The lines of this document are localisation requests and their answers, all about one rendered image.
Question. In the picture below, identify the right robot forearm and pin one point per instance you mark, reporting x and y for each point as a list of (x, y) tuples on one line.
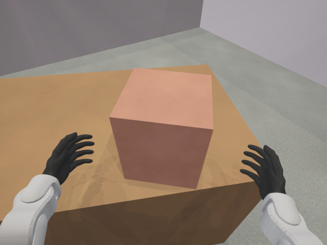
[(283, 224)]

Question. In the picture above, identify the left robot forearm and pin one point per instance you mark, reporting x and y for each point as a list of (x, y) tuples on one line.
[(27, 222)]

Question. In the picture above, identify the carton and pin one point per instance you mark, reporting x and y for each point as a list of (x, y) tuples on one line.
[(162, 125)]

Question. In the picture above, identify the pedestal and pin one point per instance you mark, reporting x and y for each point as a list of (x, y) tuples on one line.
[(97, 205)]

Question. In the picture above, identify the robot right hand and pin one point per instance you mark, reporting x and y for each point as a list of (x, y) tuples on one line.
[(270, 177)]

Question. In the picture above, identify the robot left hand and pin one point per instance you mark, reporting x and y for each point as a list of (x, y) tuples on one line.
[(63, 158)]

